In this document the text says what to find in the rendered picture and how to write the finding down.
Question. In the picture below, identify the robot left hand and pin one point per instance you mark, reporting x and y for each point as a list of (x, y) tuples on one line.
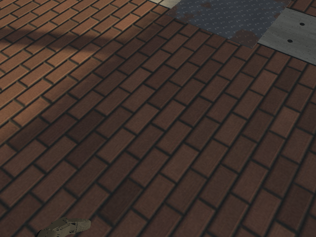
[(64, 226)]

